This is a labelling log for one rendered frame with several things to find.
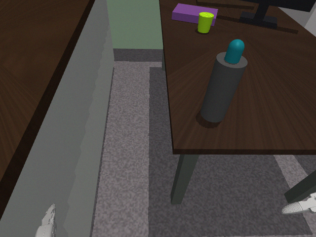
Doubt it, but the table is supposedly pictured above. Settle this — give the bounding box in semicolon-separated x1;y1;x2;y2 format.
159;0;316;204

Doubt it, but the right robot hand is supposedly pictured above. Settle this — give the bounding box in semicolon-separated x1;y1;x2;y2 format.
281;192;316;214

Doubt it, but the left robot hand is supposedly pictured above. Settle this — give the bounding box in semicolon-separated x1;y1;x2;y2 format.
35;204;57;237

